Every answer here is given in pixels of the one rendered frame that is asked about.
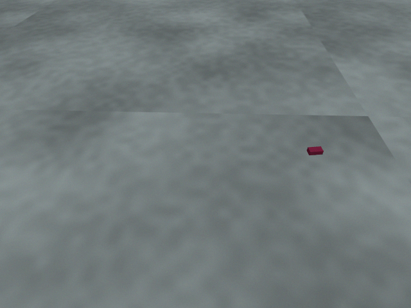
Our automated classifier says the small box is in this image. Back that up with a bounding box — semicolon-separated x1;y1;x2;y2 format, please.
307;146;324;155

